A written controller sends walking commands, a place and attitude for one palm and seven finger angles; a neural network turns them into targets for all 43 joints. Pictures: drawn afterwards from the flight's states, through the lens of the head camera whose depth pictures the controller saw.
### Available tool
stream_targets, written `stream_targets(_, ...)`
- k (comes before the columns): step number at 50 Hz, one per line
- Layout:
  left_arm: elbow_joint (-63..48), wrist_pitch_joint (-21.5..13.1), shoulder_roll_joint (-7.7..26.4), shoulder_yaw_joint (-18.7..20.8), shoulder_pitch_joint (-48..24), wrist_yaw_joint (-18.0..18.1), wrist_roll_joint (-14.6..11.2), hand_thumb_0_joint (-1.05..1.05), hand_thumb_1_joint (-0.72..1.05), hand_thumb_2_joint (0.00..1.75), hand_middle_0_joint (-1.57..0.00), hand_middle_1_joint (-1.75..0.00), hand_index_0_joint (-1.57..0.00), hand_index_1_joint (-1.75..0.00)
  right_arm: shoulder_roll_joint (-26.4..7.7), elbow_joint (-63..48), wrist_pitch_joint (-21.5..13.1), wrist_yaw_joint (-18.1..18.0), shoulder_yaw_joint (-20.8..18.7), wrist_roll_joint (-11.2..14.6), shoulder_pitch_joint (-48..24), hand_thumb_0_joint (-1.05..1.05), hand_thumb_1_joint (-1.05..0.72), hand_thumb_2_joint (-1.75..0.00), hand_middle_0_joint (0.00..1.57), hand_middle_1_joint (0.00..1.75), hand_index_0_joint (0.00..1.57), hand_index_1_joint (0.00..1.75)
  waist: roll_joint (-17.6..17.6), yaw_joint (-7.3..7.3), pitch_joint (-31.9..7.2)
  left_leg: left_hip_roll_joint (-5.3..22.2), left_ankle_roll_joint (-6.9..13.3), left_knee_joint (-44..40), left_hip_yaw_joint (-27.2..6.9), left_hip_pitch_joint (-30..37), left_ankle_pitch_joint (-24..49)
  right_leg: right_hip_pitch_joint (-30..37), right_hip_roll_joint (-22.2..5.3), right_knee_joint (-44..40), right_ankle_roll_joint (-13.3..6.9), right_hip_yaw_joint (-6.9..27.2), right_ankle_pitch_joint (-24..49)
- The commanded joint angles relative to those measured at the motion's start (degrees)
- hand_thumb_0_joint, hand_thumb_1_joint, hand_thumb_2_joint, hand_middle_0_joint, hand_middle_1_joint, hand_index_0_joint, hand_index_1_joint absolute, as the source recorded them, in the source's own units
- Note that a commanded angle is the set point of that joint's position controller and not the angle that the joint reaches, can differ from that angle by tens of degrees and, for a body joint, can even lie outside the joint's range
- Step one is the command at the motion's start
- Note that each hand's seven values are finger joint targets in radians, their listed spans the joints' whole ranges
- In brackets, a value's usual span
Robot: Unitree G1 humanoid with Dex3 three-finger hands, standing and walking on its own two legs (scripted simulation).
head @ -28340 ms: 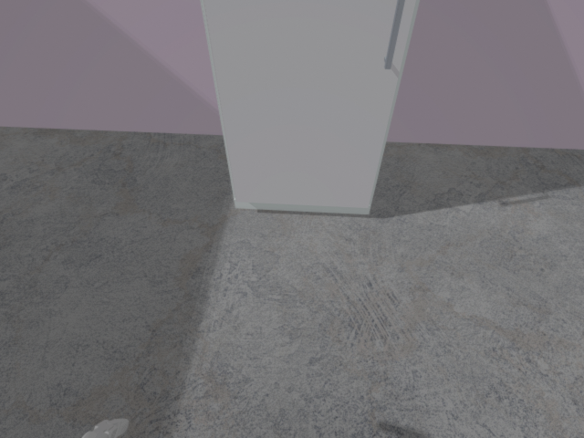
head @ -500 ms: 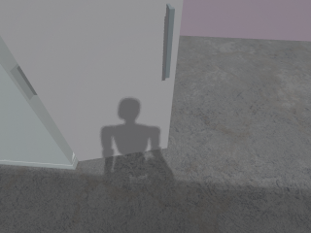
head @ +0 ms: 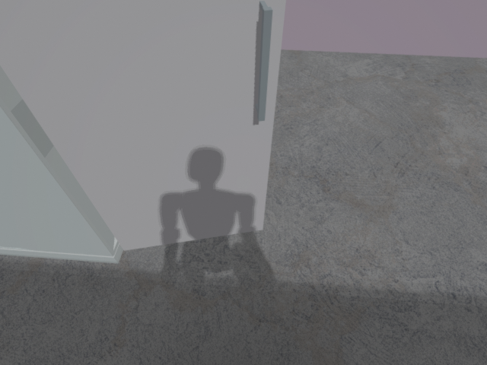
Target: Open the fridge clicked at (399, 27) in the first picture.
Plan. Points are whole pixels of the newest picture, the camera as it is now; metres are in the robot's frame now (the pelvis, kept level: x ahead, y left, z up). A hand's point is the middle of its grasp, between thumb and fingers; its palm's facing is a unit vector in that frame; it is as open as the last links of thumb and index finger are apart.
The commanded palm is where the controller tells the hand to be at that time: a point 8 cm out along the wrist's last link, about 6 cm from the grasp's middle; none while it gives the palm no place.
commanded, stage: look to check the result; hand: right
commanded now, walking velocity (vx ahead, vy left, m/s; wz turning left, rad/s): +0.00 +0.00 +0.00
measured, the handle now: (261, 67) +0.72 +0.01 +0.12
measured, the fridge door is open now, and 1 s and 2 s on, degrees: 76 76 76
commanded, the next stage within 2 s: stand and wait in 0.28 s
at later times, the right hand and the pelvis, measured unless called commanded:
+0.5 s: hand out of the picture +0.01 -0.17 -0.18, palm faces +0.00 +0.98 -0.18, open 7.4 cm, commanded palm none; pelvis +0.01 +0.00 +0.00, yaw +0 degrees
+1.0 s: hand out of the picture +0.01 -0.16 -0.18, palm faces +0.00 +0.98 -0.17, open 7.4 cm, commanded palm none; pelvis +0.01 +0.01 +0.00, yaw +0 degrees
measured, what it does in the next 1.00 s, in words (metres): stands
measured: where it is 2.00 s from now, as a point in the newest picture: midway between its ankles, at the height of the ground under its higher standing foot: outside the picture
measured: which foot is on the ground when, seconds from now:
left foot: down 0.00-1.00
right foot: down 0.00-1.00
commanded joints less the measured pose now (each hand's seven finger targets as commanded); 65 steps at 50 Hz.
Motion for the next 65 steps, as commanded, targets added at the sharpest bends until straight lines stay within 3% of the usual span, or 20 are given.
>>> stream_targets(1, -0.9, -0.9, 5.3, 1.0, 3.5, 0.4, 0.1, 0.0, 0.9, 0.9, -0.2, -0.3, -0.2, -0.3, -5.1, -1.4, -0.5, -0.3, -1.1, -0.2, 3.0, 0.0, -0.9, -0.9, 0.2, 0.3, 0.2, 0.3, -1.5, 0.0, 0.4, 3.9, 2.8, -4.1, -3.8, -2.3, 5.4, 1.9, -7.5, -6.1, 0.7, 8.1, 5.9)
stream_targets(32, -0.1, -0.9, 5.4, 0.9, 3.2, 0.5, 0.0, 0.0, 0.9, 0.9, -0.2, -0.3, -0.2, -0.3, -5.4, -1.2, -0.6, -0.2, -0.8, 0.0, 2.7, 0.0, -0.9, -0.9, 0.2, 0.3, 0.2, 0.3, -0.6, -0.05, 0.5, 4.0, 2.8, -4.8, -4.1, -1.8, 6.3, 3.0, -7.5, -6.2, 0.9, 7.7, 6.9)
stream_targets(39, 0.0, -1.0, 5.5, 1.0, 3.2, 0.5, -0.1, 0.0, 0.9, 0.9, -0.2, -0.3, -0.2, -0.3, -5.6, -1.1, -0.8, -0.2, -0.9, -0.1, 2.7, 0.0, -0.9, -0.9, 0.2, 0.3, 0.2, 0.3, -0.2, 0.03, -1.1, 4.2, 2.9, -4.7, -4.2, -0.9, 8.5, 4.2, -7.6, -5.6, 0.8, 7.4, 9.3)
stream_targets(44, 0.1, -0.9, 5.4, 0.8, 2.9, 0.5, -0.1, 0.0, 0.9, 0.9, -0.2, -0.3, -0.2, -0.3, -5.6, -1.0, -0.6, -0.2, -0.7, 0.0, 2.6, 0.0, -0.9, -0.9, 0.2, 0.3, 0.2, 0.3, -0.8, -0.02, 0.8, 4.0, 2.9, -5.2, -4.2, -1.6, 6.5, 3.4, -7.6, -6.4, 0.9, 7.6, 7.5)
stream_targets(58, 0.1, -1.0, 5.8, 1.0, 3.0, 0.6, -0.2, 0.0, 0.9, 0.9, -0.2, -0.3, -0.2, -0.3, -5.8, -1.0, -0.8, -0.2, -0.8, -0.1, 2.8, 0.0, -0.9, -0.9, 0.2, 0.3, 0.2, 0.3, 0.2, -0.09, 0.4, 4.1, 3.0, -5.5, -4.5, -1.3, 7.7, 4.1, -7.7, -6.2, 0.9, 7.5, 8.2)
stream_targets(65, 0.3, -1.0, 5.5, 0.9, 3.0, 0.6, -0.1, 0.0, 0.9, 0.9, -0.2, -0.3, -0.2, -0.3, -5.7, -0.9, -0.8, -0.2, -0.8, 0.0, 2.7, 0.0, -0.9, -0.9, 0.2, 0.3, 0.2, 0.3, -0.9, -0.09, 0.4, 4.1, 3.0, -5.4, -4.5, -1.0, 7.7, 4.0, -7.6, -6.5, 1.0, 7.4, 8.1)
